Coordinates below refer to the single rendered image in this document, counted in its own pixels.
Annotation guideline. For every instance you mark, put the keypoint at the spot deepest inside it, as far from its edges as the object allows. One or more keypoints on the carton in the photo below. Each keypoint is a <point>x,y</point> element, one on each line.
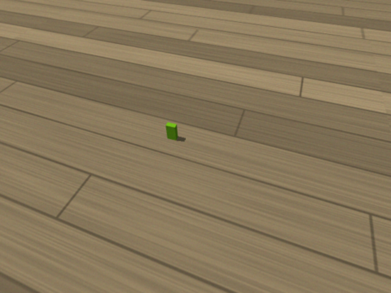
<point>171,129</point>

